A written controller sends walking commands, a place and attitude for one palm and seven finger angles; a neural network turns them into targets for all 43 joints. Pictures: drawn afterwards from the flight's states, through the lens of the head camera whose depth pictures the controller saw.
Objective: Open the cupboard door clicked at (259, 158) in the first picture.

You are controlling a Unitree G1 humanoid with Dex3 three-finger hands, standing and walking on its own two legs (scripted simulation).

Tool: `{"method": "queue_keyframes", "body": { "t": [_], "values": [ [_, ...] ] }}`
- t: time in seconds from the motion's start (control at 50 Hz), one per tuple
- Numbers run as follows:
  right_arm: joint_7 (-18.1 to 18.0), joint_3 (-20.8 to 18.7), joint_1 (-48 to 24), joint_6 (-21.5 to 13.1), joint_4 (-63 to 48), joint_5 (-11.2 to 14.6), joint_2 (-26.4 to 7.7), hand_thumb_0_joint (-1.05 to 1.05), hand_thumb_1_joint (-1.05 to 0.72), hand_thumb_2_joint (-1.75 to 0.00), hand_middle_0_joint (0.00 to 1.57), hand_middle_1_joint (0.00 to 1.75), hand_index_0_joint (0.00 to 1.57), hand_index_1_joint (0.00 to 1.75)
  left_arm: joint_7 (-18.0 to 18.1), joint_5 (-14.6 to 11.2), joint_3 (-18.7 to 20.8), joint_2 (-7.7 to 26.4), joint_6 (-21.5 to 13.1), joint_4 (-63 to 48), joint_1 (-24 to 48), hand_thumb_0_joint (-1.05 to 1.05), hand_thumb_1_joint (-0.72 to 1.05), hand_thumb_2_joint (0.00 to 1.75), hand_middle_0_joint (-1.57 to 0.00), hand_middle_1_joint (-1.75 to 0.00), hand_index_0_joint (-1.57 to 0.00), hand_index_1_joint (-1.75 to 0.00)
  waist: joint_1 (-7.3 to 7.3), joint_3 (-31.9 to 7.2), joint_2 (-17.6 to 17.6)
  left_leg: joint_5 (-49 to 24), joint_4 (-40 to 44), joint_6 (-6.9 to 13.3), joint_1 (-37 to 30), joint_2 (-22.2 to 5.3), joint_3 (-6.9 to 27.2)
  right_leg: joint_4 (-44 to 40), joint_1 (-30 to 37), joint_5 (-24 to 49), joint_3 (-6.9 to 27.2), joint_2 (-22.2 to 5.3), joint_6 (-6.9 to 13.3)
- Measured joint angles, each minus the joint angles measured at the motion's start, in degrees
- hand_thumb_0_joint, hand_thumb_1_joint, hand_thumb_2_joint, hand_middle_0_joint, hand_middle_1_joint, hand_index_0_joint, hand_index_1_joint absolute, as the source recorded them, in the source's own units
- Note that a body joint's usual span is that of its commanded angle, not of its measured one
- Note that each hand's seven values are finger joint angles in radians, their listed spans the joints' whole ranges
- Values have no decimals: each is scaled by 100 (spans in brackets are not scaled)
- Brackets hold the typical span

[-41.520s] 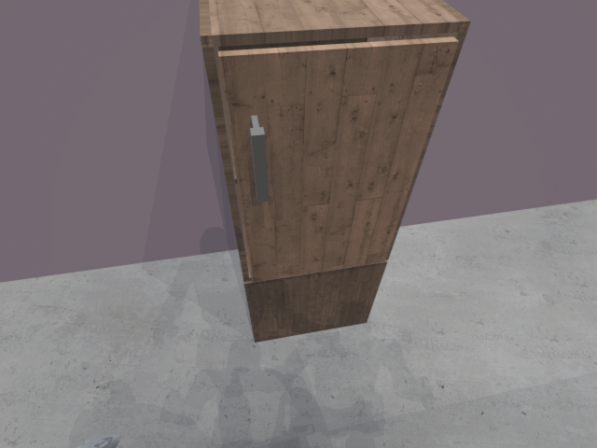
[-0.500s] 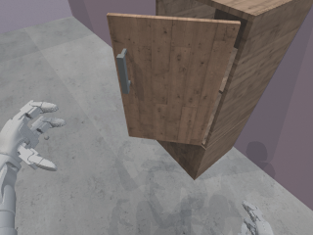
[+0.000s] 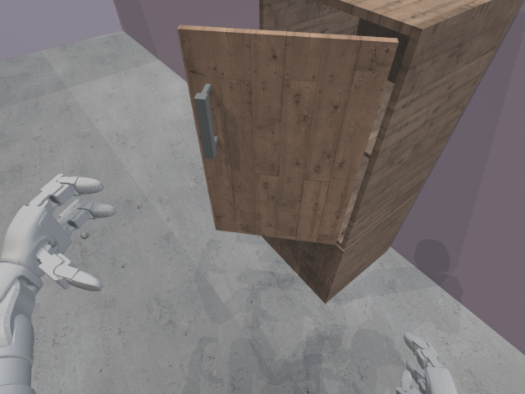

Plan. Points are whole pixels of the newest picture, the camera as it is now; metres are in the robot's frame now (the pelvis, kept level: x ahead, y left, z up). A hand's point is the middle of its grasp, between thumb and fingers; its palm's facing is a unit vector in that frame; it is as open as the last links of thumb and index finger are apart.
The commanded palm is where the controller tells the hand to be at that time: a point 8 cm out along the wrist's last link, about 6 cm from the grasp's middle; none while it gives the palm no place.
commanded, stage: move the hooked fingers beside the handle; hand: left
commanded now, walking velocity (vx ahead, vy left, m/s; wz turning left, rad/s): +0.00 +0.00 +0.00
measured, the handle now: (208, 122) +0.59 +0.16 +0.09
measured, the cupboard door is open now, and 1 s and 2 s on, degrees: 43 43 43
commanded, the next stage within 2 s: none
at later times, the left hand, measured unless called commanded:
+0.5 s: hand (120, 195) +0.37 +0.25 +0.11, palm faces -0.06 -1.00 -0.01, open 14.0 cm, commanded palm +0.34 +0.31 +0.11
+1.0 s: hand (145, 163) +0.44 +0.24 +0.11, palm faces -0.09 -1.00 +0.01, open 14.0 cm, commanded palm +0.43 +0.29 +0.10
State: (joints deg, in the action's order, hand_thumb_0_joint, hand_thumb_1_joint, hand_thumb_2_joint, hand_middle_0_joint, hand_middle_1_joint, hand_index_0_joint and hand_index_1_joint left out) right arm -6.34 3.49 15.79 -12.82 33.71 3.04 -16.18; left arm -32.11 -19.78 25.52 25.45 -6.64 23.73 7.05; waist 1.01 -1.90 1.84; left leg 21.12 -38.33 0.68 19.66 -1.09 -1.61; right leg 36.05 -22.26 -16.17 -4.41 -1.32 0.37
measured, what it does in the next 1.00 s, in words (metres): stands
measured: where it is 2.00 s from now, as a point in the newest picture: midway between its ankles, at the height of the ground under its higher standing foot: outside the picture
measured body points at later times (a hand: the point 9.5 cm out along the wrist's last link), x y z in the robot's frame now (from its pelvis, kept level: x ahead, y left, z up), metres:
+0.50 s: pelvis +0.00 +0.00 +0.00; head +0.03 +0.00 +0.44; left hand +0.36 +0.31 +0.12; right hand +0.11 -0.27 -0.10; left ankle -0.01 +0.11 -0.72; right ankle +0.03 -0.12 -0.72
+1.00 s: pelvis +0.00 +0.01 -0.01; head +0.06 +0.01 +0.43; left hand +0.44 +0.29 +0.11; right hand +0.05 -0.27 -0.12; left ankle -0.01 +0.11 -0.72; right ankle +0.03 -0.12 -0.72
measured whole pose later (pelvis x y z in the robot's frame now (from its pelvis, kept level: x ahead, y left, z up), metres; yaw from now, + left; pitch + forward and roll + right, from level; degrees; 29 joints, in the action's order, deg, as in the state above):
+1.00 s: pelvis +0.00 +0.01 -0.01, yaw -1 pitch +11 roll -1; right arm -4.4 2.9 20.9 -3.9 35.7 2.1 -17.5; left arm -29.1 -11.6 23.7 32.5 -14.7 61.4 43.5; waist -5.1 -2.9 0.4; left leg 22.3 -43.8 1.1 32.3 -1.5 -2.4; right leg 40.5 -34.9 -16.4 -3.4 -1.1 0.1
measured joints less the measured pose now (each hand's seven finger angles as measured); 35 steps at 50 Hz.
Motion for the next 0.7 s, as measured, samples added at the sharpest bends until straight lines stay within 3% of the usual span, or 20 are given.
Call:
{"method": "queue_keyframes", "body": {
  "t": [0.2, 0.3, 0.42, 0.7],
  "values": [
    [-86, 20, -42, 21, 74, 18, -44, 2, -90, -90, 20, 30, 21, 30, 69, 145, -207, 11, -70, 577, 671, -2, -50, 30, -31, -120, -30, -120, 16, 70, -19, -22, -90, -2, 149, 28, 66, 74, -112, 3, -60, -34, 5],
    [-82, 34, -39, 81, 127, -2, -48, 1, -90, -90, 20, 30, 21, 30, 129, 307, -297, 104, -117, 1151, 1290, -2, -50, 30, -31, -120, -30, -120, -94, 71, -61, -31, -135, -8, 304, 28, 60, 128, -277, 10, -53, -35, 17],
    [27, -8, 150, 220, 58, -21, -78, 1, -90, -90, 20, 30, 21, 30, 128, 330, -160, 221, -212, 1527, 1566, -2, -50, 30, -31, -120, -30, -120, -245, -25, -69, 0, -145, -8, 414, -6, -39, 171, -447, 5, 47, 2, 17],
    [96, -90, 450, 576, 186, -39, -150, 1, -90, -90, 20, 30, 20, 30, 235, 547, -144, 380, -492, 2446, 2390, -2, -50, 30, -30, -120, -30, -120, -380, -37, -102, 47, -292, 7, 759, -25, -56, 276, -784, -10, 69, 18, 8]
  ]
}}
